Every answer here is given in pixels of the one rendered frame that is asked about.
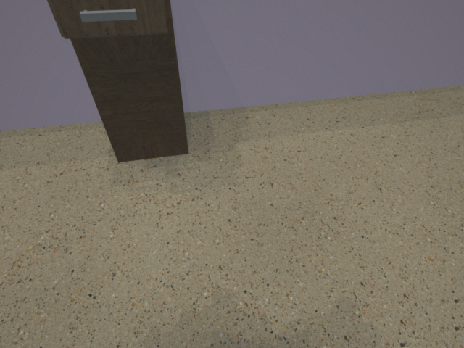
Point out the handle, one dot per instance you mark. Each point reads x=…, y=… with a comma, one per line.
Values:
x=108, y=15

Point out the cabinet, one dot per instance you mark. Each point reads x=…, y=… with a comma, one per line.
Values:
x=135, y=83

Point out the drawer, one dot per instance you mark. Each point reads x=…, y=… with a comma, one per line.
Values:
x=151, y=18

